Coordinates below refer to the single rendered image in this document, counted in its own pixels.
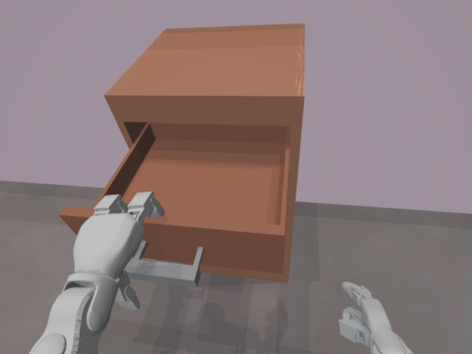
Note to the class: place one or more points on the robot left hand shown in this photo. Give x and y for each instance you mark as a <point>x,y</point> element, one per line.
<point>107,240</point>

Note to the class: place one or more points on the robot left forearm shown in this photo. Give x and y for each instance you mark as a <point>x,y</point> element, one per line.
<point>79,315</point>

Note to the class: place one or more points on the drawer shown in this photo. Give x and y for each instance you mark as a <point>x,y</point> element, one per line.
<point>222,187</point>

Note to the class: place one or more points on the cabinet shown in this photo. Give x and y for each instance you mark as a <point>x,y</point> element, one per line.
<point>237,75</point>

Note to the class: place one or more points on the handle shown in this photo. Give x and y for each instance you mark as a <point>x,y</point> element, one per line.
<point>171,273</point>

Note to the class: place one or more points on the robot right hand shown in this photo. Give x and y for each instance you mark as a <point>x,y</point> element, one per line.
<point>358,326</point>

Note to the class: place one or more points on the robot right forearm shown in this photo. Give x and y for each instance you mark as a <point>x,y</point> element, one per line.
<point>387,342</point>

